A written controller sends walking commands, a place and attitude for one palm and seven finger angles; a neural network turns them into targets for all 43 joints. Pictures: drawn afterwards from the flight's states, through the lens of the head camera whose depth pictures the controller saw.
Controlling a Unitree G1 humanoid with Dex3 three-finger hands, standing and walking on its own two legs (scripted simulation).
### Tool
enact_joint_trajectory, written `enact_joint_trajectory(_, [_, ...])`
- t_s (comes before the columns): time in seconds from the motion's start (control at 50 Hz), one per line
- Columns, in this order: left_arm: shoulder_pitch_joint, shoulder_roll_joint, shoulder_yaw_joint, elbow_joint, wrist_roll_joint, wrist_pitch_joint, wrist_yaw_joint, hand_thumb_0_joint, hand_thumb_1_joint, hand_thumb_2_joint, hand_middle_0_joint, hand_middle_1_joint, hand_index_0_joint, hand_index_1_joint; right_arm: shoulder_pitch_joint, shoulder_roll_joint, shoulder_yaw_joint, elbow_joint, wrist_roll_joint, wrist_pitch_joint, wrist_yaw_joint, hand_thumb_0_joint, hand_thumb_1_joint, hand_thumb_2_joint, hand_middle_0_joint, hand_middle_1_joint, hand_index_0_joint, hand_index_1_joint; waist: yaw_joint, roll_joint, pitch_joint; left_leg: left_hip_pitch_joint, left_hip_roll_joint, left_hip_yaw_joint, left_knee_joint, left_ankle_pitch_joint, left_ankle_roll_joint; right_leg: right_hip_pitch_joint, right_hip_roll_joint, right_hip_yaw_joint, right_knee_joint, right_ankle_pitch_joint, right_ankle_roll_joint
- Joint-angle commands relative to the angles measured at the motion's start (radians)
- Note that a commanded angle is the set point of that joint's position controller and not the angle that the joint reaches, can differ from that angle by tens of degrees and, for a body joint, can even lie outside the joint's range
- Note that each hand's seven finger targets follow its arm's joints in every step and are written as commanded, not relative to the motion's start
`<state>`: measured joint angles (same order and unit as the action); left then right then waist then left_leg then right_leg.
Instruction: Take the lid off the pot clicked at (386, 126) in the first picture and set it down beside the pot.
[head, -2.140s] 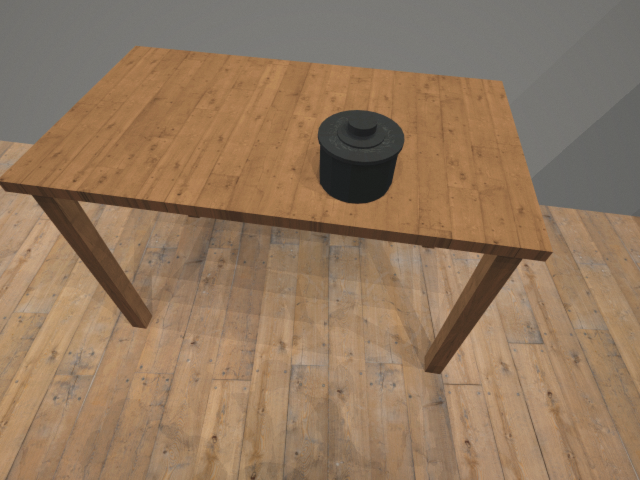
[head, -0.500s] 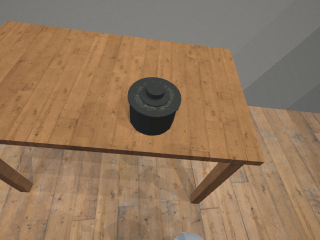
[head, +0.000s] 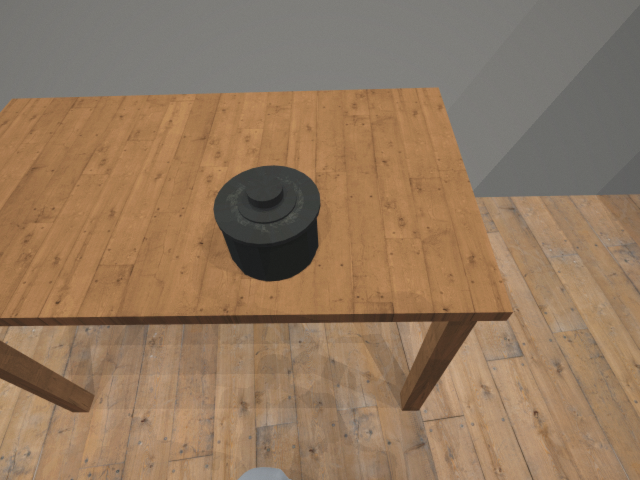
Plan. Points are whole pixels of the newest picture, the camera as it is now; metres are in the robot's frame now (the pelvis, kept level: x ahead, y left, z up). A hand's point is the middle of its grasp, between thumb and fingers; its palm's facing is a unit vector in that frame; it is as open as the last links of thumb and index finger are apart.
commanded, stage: come to a stop and stand still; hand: left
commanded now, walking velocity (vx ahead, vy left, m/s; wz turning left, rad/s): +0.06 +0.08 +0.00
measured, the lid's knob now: (265, 191) +0.50 +0.11 +0.05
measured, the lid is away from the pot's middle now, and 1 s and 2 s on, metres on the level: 0.00 0.00 0.00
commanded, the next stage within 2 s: look again from close up in 0.70 s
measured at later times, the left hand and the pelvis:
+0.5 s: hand out of the picture -0.02 +0.24 -0.18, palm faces +0.06 -0.98 -0.21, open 7.4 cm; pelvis -0.01 +0.06 +0.00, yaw +0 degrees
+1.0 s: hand out of the picture -0.02 +0.24 -0.18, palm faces +0.01 -0.98 -0.20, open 7.4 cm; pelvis -0.01 +0.08 -0.01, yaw +1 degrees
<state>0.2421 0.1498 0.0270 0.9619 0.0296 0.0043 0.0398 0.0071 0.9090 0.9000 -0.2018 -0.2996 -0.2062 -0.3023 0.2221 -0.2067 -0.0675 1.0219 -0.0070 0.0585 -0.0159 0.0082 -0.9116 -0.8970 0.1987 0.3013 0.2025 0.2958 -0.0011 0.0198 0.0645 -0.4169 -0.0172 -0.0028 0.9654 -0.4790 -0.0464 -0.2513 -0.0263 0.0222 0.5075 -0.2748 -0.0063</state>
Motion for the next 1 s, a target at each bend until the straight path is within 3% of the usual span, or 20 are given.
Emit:
enact_joint_trajectory(0.0, [0.078, 0.223, 0.064, -0.041, 0.004, -0.017, 0.015, 0.0, 0.9, 0.9, -0.2, -0.3, -0.2, -0.3, 0.008, -0.037, -0.001, -0.069, 0.003, -0.027, 0.001, 0.0, -0.9, -0.9, 0.2, 0.3, 0.2, 0.3, 0.033, -0.2, -0.098, -0.029, 0.011, 0.001, -0.112, 0.02, -0.004, 0.145, -0.254, 0.217, -0.123, 0.554, -0.191])
enact_joint_trajectory(0.04, [0.071, 0.235, 0.065, -0.037, 0.005, -0.014, 0.011, 0.0, 0.9, 0.9, -0.2, -0.3, -0.2, -0.3, 0.011, -0.025, 0.002, -0.067, 0.005, -0.035, 0.005, 0.0, -0.9, -0.9, 0.2, 0.3, 0.2, 0.3, 0.034, -0.216, -0.109, 0.057, 0.001, 0.023, -0.224, 0.04, 0.002, 0.106, -0.251, 0.215, -0.138, 0.461, -0.176])
enact_joint_trajectory(0.1, [0.018, 0.222, 0.059, -0.033, -0.003, -0.01, 0.005, 0.0, 0.9, 0.9, -0.2, -0.3, -0.2, -0.3, 0.101, -0.013, 0.013, -0.029, 0.004, -0.054, 0.002, 0.0, -0.9, -0.9, 0.2, 0.3, 0.2, 0.3, -0.017, -0.197, -0.106, 0.289, -0.014, 0.043, -0.523, 0.251, 0.015, -0.02, -0.184, 0.151, -0.096, 0.269, -0.094])
enact_joint_trajectory(0.12, [0.02, 0.192, 0.053, -0.035, -0.007, -0.007, 0.004, 0.0, 0.9, 0.9, -0.2, -0.3, -0.2, -0.3, 0.115, -0.031, 0.016, -0.02, 0.003, -0.066, 0.001, 0.0, -0.9, -0.9, 0.2, 0.3, 0.2, 0.3, -0.017, -0.129, -0.101, 0.347, 0.021, 0.011, -0.587, 0.313, 0.027, -0.061, -0.138, 0.122, -0.034, 0.207, -0.065])
enact_joint_trajectory(0.16, [0.049, 0.115, 0.037, -0.034, -0.012, 0.008, 0.0, 0.0, 0.9, 0.9, -0.2, -0.3, -0.2, -0.3, 0.081, -0.134, 0.002, -0.039, -0.013, -0.071, -0.002, 0.0, -0.9, -0.9, 0.2, 0.3, 0.2, 0.3, 0.005, 0.197, -0.047, 0.267, 0.252, -0.261, -0.681, 0.367, 0.133, -0.148, 0.0, -0.031, 0.105, -0.153, 0.017])
enact_joint_trajectory(0.2, [0.033, 0.114, 0.033, -0.002, -0.001, 0.018, 0.002, 0.0, 0.9, 0.9, -0.2, -0.3, -0.2, -0.3, 0.007, -0.102, 0.018, -0.043, -0.02, -0.067, -0.003, 0.0, -0.9, -0.9, 0.2, 0.3, 0.2, 0.3, 0.017, 0.234, 0.028, 0.056, 0.238, -0.277, -0.791, 0.174, 0.18, -0.054, -0.01, -0.031, 0.222, -0.199, 0.02])
enact_joint_trajectory(0.26, [0.069, 0.119, 0.027, 0.034, -0.002, 0.015, -0.008, 0.0, 0.9, 0.9, -0.2, -0.3, -0.2, -0.3, -0.007, -0.093, 0.029, -0.041, -0.016, -0.071, -0.013, 0.0, -0.9, -0.9, 0.2, 0.3, 0.2, 0.3, 0.034, 0.134, 0.006, 0.114, 0.213, -0.225, -0.729, 0.331, 0.185, -0.054, -0.024, -0.021, 0.23, -0.145, 0.01])
enact_joint_trajectory(0.32, [0.111, 0.1, 0.014, 0.064, -0.009, -0.002, -0.006, 0.0, 0.9, 0.9, -0.2, -0.3, -0.2, -0.3, 0.021, -0.087, 0.035, -0.016, -0.011, -0.074, -0.018, 0.0, -0.9, -0.9, 0.2, 0.3, 0.2, 0.3, 0.04, 0.068, -0.055, 0.217, 0.171, -0.159, -0.642, 0.471, 0.162, 0.013, -0.029, -0.036, 0.003, -0.027, 0.019])
enact_joint_trajectory(0.38, [0.113, 0.129, 0.011, 0.087, -0.012, -0.021, 0.0, 0.0, 0.9, 0.9, -0.2, -0.3, -0.2, -0.3, 0.055, -0.049, 0.044, 0.003, 0.0, -0.078, -0.018, 0.0, -0.9, -0.9, 0.2, 0.3, 0.2, 0.3, 0.011, -0.025, -0.052, 0.205, 0.102, -0.105, -0.578, 0.448, 0.094, 0.079, -0.104, 0.078, -0.14, 0.213, -0.02])
enact_joint_trajectory(0.42, [0.114, 0.131, 0.004, 0.096, -0.012, -0.024, -0.001, 0.0, 0.9, 0.9, -0.2, -0.3, -0.2, -0.3, 0.064, -0.042, 0.047, 0.015, 0.0, -0.085, -0.013, 0.0, -0.9, -0.9, 0.2, 0.3, 0.2, 0.3, 0.005, 0.012, -0.065, 0.258, 0.094, -0.113, -0.601, 0.475, 0.09, 0.057, -0.111, 0.059, -0.121, 0.236, -0.023])
enact_joint_trajectory(0.46, [0.104, 0.115, 0.0, 0.109, -0.015, -0.03, 0.001, 0.0, 0.9, 0.9, -0.2, -0.3, -0.2, -0.3, 0.067, -0.062, 0.04, 0.027, 0.001, -0.081, -0.016, 0.0, -0.9, -0.9, 0.2, 0.3, 0.2, 0.3, -0.003, -0.117, -0.092, 0.284, 0.11, -0.101, -0.578, 0.527, 0.088, 0.074, -0.1, 0.05, -0.127, 0.285, -0.016])
enact_joint_trajectory(0.6, [0.115, 0.098, -0.008, 0.145, -0.014, -0.023, 0.002, 0.0, 0.9, 0.9, -0.2, -0.3, -0.2, -0.3, 0.086, -0.049, 0.056, 0.078, -0.002, -0.087, -0.016, 0.0, -0.9, -0.9, 0.2, 0.3, 0.2, 0.3, 0.004, -0.011, -0.004, 0.256, 0.11, -0.111, -0.667, 0.413, 0.087, 0.052, -0.084, 0.028, -0.158, 0.146, -0.003])
enact_joint_trajectory(0.76, [0.14, 0.082, -0.011, 0.174, -0.015, -0.025, 0.005, 0.0, 0.9, 0.9, -0.2, -0.3, -0.2, -0.3, 0.129, -0.035, 0.058, 0.114, 0.0, -0.094, -0.021, 0.0, -0.9, -0.9, 0.2, 0.3, 0.2, 0.3, 0.006, -0.014, -0.015, 0.265, 0.11, -0.106, -0.669, 0.451, 0.088, 0.08, -0.086, 0.013, -0.162, 0.167, 0.0])
enact_joint_trajectory(0.78, [0.139, 0.099, -0.032, 0.166, 0.002, -0.043, 0.04, 0.0, 0.9, 0.9, -0.2, -0.3, -0.2, -0.3, 0.084, -0.081, 0.068, 0.026, 0.01, -0.102, -0.009, 0.0, -0.9, -0.9, 0.2, 0.3, 0.2, 0.3, 0.007, -0.015, 0.09, 0.143, 0.123, -0.086, -0.522, 0.654, 0.06, 0.011, -0.088, 0.019, -0.124, 0.225, 0.0])
enact_joint_trajectory(0.8, [0.138, 0.108, -0.029, 0.126, -0.011, -0.041, 0.033, 0.0, 0.9, 0.9, -0.2, -0.3, -0.2, -0.3, 0.118, -0.048, 0.067, 0.009, -0.006, -0.097, -0.005, 0.0, -0.9, -0.9, 0.2, 0.3, 0.2, 0.3, 0.001, 0.008, 0.046, 0.143, 0.093, -0.086, -0.556, 0.378, 0.058, 0.023, -0.087, 0.027, -0.097, 0.038, -0.028])
enact_joint_trajectory(0.82, [0.113, 0.1, -0.028, 0.117, -0.009, -0.032, 0.023, 0.0, 0.9, 0.9, -0.2, -0.3, -0.2, -0.3, 0.131, -0.049, 0.065, 0.012, -0.008, -0.096, -0.007, 0.0, -0.9, -0.9, 0.2, 0.3, 0.2, 0.3, -0.008, 0.062, 0.073, 0.092, 0.096, -0.108, -0.611, 0.268, 0.07, 0.013, -0.069, 0.008, -0.065, -0.03, -0.035])
enact_joint_trajectory(0.84, [0.137, 0.099, -0.025, 0.112, -0.011, -0.027, 0.01, 0.0, 0.9, 0.9, -0.2, -0.3, -0.2, -0.3, 0.133, -0.051, 0.06, 0.004, -0.012, -0.097, -0.005, 0.0, -0.9, -0.9, 0.2, 0.3, 0.2, 0.3, 0.014, 0.126, -0.032, 0.133, 0.112, -0.16, -0.625, 0.265, 0.094, 0.046, -0.049, -0.013, -0.029, -0.018, -0.042])
enact_joint_trajectory(0.88, [0.155, 0.083, -0.028, 0.101, -0.007, -0.025, 0.008, 0.0, 0.9, 0.9, -0.2, -0.3, -0.2, -0.3, 0.118, -0.067, 0.051, -0.028, -0.005, -0.093, -0.009, 0.0, -0.9, -0.9, 0.2, 0.3, 0.2, 0.3, 0.014, 0.105, -0.075, 0.145, 0.134, -0.195, -0.634, 0.235, 0.119, 0.042, -0.027, -0.033, 0.001, -0.029, -0.034])
enact_joint_trajectory(0.94, [0.151, 0.071, -0.032, 0.1, -0.012, -0.031, 0.006, 0.0, 0.9, 0.9, -0.2, -0.3, -0.2, -0.3, 0.129, -0.044, 0.058, -0.029, -0.002, -0.099, -0.013, 0.0, -0.9, -0.9, 0.2, 0.3, 0.2, 0.3, 0.016, -0.031, -0.058, 0.17, 0.116, -0.16, -0.575, 0.375, 0.124, 0.037, -0.047, -0.004, -0.043, 0.042, -0.043])
enact_joint_trajectory(0.98, [0.144, 0.068, -0.032, 0.096, -0.014, -0.032, 0.01, 0.0, 0.9, 0.9, -0.2, -0.3, -0.2, -0.3, 0.14, -0.044, 0.057, -0.022, -0.002, -0.099, -0.013, 0.0, -0.9, -0.9, 0.2, 0.3, 0.2, 0.3, 0.002, -0.057, -0.025, 0.177, 0.101, -0.139, -0.555, 0.395, 0.113, 0.013, -0.06, 0.02, -0.05, 0.061, -0.045])
